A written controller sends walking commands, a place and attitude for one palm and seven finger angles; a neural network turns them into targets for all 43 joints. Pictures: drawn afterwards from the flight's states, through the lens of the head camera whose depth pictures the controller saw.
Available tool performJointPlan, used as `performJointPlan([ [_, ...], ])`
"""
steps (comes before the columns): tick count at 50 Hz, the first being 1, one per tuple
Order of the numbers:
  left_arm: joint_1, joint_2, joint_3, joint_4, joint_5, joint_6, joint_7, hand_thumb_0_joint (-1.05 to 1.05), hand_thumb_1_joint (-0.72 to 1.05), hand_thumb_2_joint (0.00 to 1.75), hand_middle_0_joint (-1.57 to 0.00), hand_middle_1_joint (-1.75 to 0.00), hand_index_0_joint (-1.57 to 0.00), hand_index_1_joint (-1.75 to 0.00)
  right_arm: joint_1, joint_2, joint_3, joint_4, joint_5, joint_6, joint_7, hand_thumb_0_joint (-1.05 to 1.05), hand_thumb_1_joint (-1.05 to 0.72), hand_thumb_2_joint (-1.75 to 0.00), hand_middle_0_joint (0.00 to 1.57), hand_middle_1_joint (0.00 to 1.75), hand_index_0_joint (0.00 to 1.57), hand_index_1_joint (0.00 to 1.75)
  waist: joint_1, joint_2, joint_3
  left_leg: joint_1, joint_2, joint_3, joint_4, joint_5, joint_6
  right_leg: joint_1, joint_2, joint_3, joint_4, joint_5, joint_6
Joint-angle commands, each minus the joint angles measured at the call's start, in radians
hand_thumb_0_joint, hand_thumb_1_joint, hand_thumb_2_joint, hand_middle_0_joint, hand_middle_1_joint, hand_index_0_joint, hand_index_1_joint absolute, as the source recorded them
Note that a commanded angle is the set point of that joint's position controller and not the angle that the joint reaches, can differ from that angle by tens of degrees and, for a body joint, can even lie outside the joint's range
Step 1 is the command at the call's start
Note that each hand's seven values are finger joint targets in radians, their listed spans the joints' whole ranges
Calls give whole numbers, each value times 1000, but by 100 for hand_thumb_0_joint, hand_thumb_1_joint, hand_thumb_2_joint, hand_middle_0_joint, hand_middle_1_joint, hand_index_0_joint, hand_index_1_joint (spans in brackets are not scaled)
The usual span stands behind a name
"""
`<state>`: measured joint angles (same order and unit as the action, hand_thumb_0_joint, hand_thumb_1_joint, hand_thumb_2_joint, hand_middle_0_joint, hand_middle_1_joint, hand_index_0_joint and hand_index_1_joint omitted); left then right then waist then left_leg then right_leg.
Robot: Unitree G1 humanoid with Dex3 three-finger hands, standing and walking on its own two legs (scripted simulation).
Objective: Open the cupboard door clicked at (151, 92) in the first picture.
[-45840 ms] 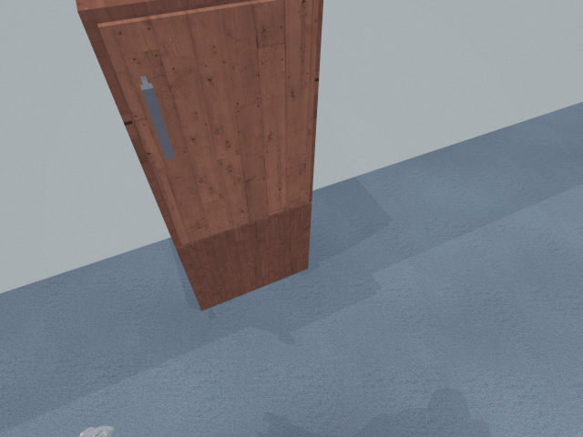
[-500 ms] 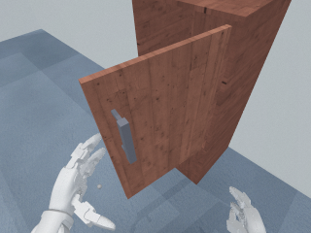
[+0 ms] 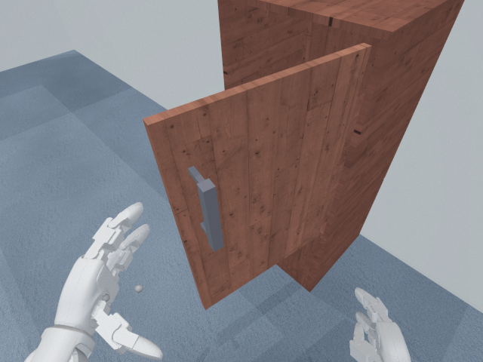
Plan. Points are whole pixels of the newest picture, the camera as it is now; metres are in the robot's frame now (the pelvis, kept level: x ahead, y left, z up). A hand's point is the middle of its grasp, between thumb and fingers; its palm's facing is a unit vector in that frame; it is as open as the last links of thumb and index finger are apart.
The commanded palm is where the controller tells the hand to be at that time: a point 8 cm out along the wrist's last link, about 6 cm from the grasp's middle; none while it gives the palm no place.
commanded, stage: draw the hand back to the body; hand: left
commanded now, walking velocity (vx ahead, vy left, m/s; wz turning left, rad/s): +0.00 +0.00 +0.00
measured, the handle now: (205, 210) +0.33 +0.10 +0.11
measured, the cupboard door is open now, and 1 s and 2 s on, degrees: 79 79 79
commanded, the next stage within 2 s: step back with the hand held close in 1.30 s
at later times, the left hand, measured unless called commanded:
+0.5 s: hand (82, 274) +0.19 +0.22 +0.14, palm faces +0.30 -0.89 -0.35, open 14.1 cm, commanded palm +0.15 +0.27 +0.16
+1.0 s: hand (42, 237) +0.22 +0.27 +0.18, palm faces +0.46 -0.79 -0.41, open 8.3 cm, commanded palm +0.17 +0.30 +0.19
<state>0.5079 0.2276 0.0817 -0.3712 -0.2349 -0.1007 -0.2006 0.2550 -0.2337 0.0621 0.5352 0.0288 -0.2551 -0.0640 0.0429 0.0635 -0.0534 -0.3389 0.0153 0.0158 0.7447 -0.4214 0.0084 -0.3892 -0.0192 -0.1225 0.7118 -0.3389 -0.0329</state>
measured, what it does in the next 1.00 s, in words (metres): stands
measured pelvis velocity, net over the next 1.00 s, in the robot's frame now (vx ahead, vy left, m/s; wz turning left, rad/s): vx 0.02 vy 0.01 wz -0.02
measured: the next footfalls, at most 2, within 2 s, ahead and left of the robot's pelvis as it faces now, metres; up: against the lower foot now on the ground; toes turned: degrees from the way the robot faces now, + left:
none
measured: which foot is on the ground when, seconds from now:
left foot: down 0.00-1.00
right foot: down 0.00-1.00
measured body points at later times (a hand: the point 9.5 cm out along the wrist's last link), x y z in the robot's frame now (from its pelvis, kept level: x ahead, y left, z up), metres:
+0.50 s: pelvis +0.01 +0.01 +0.02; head -0.01 -0.01 +0.47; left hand +0.17 +0.27 +0.16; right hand +0.19 -0.20 -0.05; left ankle -0.02 +0.11 -0.71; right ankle +0.02 -0.10 -0.71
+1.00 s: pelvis +0.02 +0.01 +0.03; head +0.01 -0.01 +0.48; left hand +0.19 +0.31 +0.20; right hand +0.21 -0.22 -0.06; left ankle -0.02 +0.11 -0.71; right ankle +0.02 -0.10 -0.71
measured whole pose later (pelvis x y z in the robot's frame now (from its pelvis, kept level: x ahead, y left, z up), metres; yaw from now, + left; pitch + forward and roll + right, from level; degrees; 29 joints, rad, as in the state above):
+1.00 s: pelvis +0.02 +0.01 +0.03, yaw -1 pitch -5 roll -1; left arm 0.45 0.34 0.33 -0.36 -0.05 -0.08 0.13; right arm 0.18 -0.24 0.02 0.66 -0.01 -0.12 -0.07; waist 0.08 0.07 0.04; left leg -0.01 0.01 0.05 0.39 -0.29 0.02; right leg -0.08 0.00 -0.09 0.38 -0.21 -0.02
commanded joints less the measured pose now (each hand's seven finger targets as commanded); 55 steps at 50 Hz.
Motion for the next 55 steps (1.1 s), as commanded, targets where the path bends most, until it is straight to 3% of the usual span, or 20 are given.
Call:
performJointPlan([
  [1, -95, 111, 99, -217, -35, -39, -33, 0, -50, 30, -15, -30, -15, -30, -133, -106, -42, -169, 11, -68, -15, 0, -90, -90, 20, 30, 20, 30, 0, -56, -41, -49, -19, -51, -145, 159, 11, 107, 6, 90, -164, 83, 15],
  [6, -110, 143, 153, -225, -53, -18, -52, 0, -50, 30, -15, -30, -15, -30, -142, -108, -39, -154, 13, -86, -18, 0, -90, -90, 20, 30, 20, 30, 12, -30, -56, -9, -20, -56, -169, 203, 10, 145, 8, 78, -173, 141, 12],
  [11, -109, 154, 184, -224, -71, -3, -74, 0, -32, 37, -16, -30, -16, -30, -149, -112, -39, -139, 17, -99, -16, 0, -90, -90, 20, 30, 20, 30, 14, -51, -48, 19, -19, -59, -193, 235, 8, 162, 16, 63, -187, 186, 12],
  [12, -101, 280, 213, -325, 94, -30, 99, 0, -29, 39, -16, -30, -16, -30, -143, -99, -54, -130, -13, -80, -31, 0, -90, -90, 20, 30, 20, 30, 43, -42, -29, 10, -6, -44, -232, 217, 13, 220, 5, 106, -228, 158, 5],
  [13, -34, 221, 195, -277, 118, -18, 178, 0, -26, 40, -16, -30, -16, -30, -138, -86, -52, -114, -22, -71, -36, 0, -90, -90, 20, 30, 20, 30, 30, -58, 32, 10, -8, -39, -245, 174, 6, 199, -1, 106, -266, 98, 3],
  [14, -21, 158, 132, -292, 143, -15, 216, 0, -22, 42, -16, -30, -16, -30, -146, -87, -47, -116, -26, -59, -32, 0, -90, -90, 20, 30, 20, 30, 18, -28, 50, 28, -4, -43, -263, 180, 7, 203, -4, 100, -272, 102, 3],
  [15, -10, 149, 123, -275, 156, -13, 244, 0, -18, 43, -16, -30, -16, -30, -151, -83, -48, -108, -24, -44, -29, 0, -90, -90, 20, 30, 20, 30, 15, -11, 65, 46, 1, -38, -275, 178, 9, 202, -6, 99, -287, 95, 4],
  [17, -24, 162, 125, -297, 182, -27, 282, 0, -12, 47, -16, -30, -16, -30, -155, -87, -51, -103, -27, -27, -26, 0, -90, -90, 20, 30, 20, 30, 13, 17, 48, 90, 2, -34, -300, 201, 10, 223, -6, 95, -300, 113, 3],
  [19, -38, 187, 146, -286, 194, -35, 306, 0, -5, 50, -17, -30, -17, -30, -163, -90, -54, -95, -32, -14, -29, 0, -90, -90, 20, 30, 20, 30, 15, -30, 45, 110, 5, -37, -322, 213, 13, 249, -5, 94, -319, 117, 4],
  [22, -68, 204, 167, -281, 210, -47, 327, 0, 6, 54, -17, -30, -17, -30, -171, -90, -56, -82, -35, -3, -30, 0, -90, -90, 20, 30, 20, 30, 16, -17, 40, 149, 6, -34, -352, 239, 15, 273, -4, 95, -336, 137, 4],
  [26, -78, 208, 184, -278, 215, -53, 337, 0, 20, 60, -18, -30, -18, -30, -179, -91, -57, -66, -38, 10, -27, 0, -90, -90, 20, 30, 20, 30, 22, 12, 26, 183, 9, -42, -387, 306, 8, 318, -2, 89, -338, 192, 1],
  [27, -68, 217, 199, -270, 214, -52, 339, 0, 23, 62, -18, -30, -18, -30, -181, -89, -57, -63, -40, 13, -25, 0, -90, -90, 20, 30, 20, 30, 27, -17, 20, 188, 10, -42, -389, 335, 9, 334, -2, 88, -338, 220, 1],
  [31, -63, 231, 238, -249, 210, -49, 338, 0, 37, 68, -18, -30, -18, -30, -185, -90, -62, -53, -43, 34, -20, 0, -90, -90, 20, 30, 20, 30, 34, -14, 14, 208, 12, -37, -396, 418, 4, 365, -1, 89, -343, 287, 2],
  [33, -64, 246, 263, -214, 209, -44, 337, 0, 44, 70, -18, -30, -18, -30, -193, -93, -68, -46, -40, 47, -18, 0, -90, -90, 20, 30, 20, 30, 35, -42, 36, 209, 16, -35, -398, 422, 2, 362, 3, 92, -354, 291, 2],
  [38, -96, 270, 307, -222, 202, -48, 337, 0, 62, 78, -19, -30, -19, -30, -197, -95, -72, -43, -37, 66, -14, 0, -90, -90, 20, 30, 20, 30, 36, 3, 24, 227, 16, -30, -403, 441, 0, 372, 3, 100, -362, 307, 1],
  [46, -150, 305, 372, -200, 187, -49, 341, 0, 90, 90, -20, -30, -20, -30, -195, -94, -78, -34, -35, 85, -15, 0, -90, -90, 20, 30, 20, 30, 36, -7, 14, 250, 14, -17, -403, 460, 7, 380, 1, 104, -375, 339, 5],
  [49, -143, 263, 325, -178, 189, -45, 332, 0, 90, 90, -20, -30, -20, -30, -200, -97, -77, -32, -34, 86, -9, 0, -90, -90, 20, 30, 20, 30, 29, 18, 48, 245, 14, -20, -411, 447, 5, 362, 1, 101, -383, 316, 6],
  [51, -148, 277, 336, -189, 188, -49, 334, 0, 90, 90, -20, -30, -20, -30, -198, -100, -81, -36, -35, 85, -8, 0, -90, -90, 20, 30, 20, 30, 32, -21, 28, 253, 13, -21, -410, 444, 10, 370, 2, 100, -383, 319, 8],
  [55, -134, 301, 359, -210, 188, -52, 337, 0, 90, 90, -20, -30, -20, -30, -199, -98, -82, -36, -37, 81, -10, 0, -90, -90, 20, 30, 20, 30, 39, 2, -7, 258, 10, -20, -406, 469, 9, 393, 0, 104, -375, 348, 6],
])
